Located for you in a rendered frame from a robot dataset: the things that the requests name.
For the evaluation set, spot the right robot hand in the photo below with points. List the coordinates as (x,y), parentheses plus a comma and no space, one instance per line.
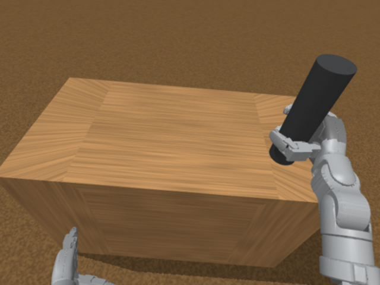
(330,137)

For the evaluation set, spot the can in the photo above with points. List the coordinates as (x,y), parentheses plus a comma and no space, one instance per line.
(327,79)

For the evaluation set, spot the left robot hand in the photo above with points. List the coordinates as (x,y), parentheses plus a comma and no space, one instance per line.
(65,267)

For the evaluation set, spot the right robot arm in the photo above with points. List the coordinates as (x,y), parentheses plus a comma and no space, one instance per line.
(345,223)

